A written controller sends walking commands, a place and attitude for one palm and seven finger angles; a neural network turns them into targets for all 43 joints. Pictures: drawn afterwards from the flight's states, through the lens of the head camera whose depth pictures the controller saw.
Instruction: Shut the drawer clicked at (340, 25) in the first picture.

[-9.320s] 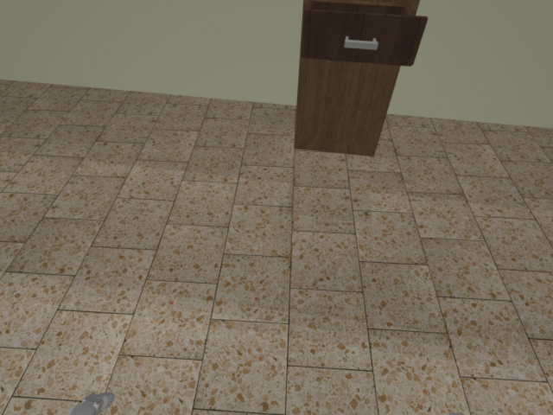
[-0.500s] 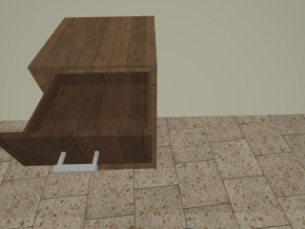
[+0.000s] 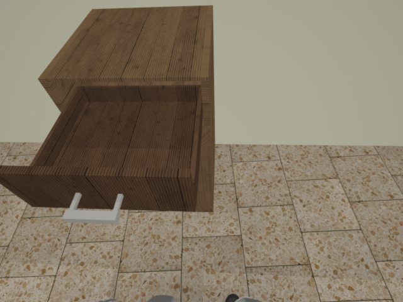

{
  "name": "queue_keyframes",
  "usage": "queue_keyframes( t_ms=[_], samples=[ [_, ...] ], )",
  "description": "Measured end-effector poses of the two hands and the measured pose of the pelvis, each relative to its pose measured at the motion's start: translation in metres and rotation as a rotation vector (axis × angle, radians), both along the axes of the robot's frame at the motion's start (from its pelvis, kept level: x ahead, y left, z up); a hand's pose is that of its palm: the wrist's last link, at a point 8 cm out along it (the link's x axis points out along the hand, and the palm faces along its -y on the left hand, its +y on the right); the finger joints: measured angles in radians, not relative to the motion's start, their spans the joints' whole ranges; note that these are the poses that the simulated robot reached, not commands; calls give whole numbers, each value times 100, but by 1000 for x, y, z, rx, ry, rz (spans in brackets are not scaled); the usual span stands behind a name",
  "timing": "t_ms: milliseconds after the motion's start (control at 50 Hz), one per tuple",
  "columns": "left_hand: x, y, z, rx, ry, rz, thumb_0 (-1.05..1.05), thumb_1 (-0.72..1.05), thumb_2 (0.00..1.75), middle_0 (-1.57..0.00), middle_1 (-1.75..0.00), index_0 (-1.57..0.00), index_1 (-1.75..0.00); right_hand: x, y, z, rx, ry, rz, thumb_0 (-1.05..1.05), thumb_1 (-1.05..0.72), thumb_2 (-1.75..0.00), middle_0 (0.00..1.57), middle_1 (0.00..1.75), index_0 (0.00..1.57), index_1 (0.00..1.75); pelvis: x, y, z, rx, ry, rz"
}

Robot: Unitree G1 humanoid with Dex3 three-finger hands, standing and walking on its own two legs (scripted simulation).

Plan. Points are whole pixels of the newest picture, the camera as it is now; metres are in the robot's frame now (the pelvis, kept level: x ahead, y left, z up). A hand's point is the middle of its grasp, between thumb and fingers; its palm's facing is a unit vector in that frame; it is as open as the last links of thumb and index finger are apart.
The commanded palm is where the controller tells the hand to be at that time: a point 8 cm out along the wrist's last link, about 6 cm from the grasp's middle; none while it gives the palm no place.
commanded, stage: come to a stop and stand still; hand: left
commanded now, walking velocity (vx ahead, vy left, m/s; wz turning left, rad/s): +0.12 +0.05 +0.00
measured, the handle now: (95, 207) +0.29 +0.26 -0.01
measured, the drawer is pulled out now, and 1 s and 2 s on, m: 0.30 0.30 0.30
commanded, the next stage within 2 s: look again from close up in 1.60 s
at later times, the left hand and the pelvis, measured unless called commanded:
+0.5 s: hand out of the picture -0.03 +0.16 -0.16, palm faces +0.01 -0.97 -0.25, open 7.3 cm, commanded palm none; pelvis -0.03 -0.01 +0.00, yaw -1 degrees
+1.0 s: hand out of the picture -0.05 +0.09 -0.17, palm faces +0.05 -0.99 -0.14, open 7.4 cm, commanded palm none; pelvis -0.02 -0.05 +0.01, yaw -1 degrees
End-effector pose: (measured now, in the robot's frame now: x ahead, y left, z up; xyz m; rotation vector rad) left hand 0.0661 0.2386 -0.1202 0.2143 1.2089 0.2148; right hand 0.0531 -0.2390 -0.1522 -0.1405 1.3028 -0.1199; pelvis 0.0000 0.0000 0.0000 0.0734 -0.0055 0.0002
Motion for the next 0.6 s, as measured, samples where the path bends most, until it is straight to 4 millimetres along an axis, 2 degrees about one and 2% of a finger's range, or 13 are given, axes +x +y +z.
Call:
queue_keyframes(
  t_ms=[60,100,160,240,340,420,500,540,600],
  samples=[
    [-21,9,-2,-3,21,14,0,92,90,-20,-30,-20,-30,-4,2,7,-10,-30,6,0,-91,-90,20,29,19,29,-8,4,1,-7,2,-7],
    [-35,16,-6,-8,41,23,0,91,90,-20,-30,-20,-30,-15,7,11,-16,-43,-1,0,-91,-90,20,29,19,29,-13,8,1,-18,2,-12],
    [-53,25,-13,-21,74,36,0,91,90,-20,-30,-20,-30,-48,17,13,-31,-26,-21,0,-91,-90,20,29,19,29,-21,14,0,-39,-7,-10],
    [-73,24,-7,-45,96,49,0,91,90,-20,-30,-20,-30,-98,35,14,-4,86,-35,0,-91,-90,20,29,19,29,-26,18,7,-51,-10,-1],
    [-98,11,-4,-60,139,55,0,91,90,-20,-30,-19,-30,-132,52,7,55,171,-39,1,-90,-90,20,30,20,29,-30,15,8,-39,12,0],
    [-104,-9,-3,-61,195,26,0,91,90,-20,-30,-19,-30,-146,54,1,96,194,-62,1,-90,-90,20,30,20,30,-33,4,6,-29,30,-3],
    [-101,-27,-8,-30,188,9,1,93,90,-20,-30,-20,-30,-154,44,-13,131,228,-85,1,-90,-90,20,30,20,30,-33,-14,-4,-21,27,-14],
    [-102,-37,-6,-32,180,14,1,93,90,-20,-30,-20,-30,-150,35,-13,130,241,-78,1,-90,-90,20,30,20,30,-32,-20,-2,-35,14,1],
    [-105,-51,-3,-47,171,26,1,93,90,-20,-30,-20,-30,-135,19,-8,110,221,-69,1,-90,-90,20,30,20,30,-30,-28,4,-34,-1,2]
  ],
)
